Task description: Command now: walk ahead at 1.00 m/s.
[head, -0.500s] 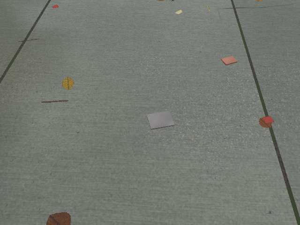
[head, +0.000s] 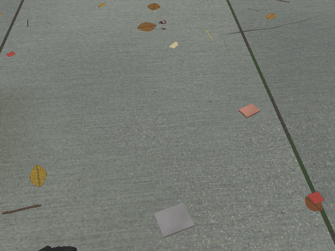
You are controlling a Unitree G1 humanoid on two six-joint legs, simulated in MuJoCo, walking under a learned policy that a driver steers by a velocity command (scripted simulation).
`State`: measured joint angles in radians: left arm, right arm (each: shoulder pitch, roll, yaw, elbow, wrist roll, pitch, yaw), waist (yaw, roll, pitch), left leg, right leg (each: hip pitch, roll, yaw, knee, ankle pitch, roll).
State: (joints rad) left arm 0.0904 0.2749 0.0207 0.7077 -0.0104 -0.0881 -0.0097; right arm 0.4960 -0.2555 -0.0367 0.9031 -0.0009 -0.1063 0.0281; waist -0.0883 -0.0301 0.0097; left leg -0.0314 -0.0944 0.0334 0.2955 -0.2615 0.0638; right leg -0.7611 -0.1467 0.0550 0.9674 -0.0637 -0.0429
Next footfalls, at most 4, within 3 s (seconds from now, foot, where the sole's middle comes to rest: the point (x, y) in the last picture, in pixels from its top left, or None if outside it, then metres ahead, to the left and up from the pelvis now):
0.20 right None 0.46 -0.14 -0.78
0.70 left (143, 173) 0.89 0.08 -0.78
1.14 right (155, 135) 1.12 0.01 -0.78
1.48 left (128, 174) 0.89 0.14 -0.78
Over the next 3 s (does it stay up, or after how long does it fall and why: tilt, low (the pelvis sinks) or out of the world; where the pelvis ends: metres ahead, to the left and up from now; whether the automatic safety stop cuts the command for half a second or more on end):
stays up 0.97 0.07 0.00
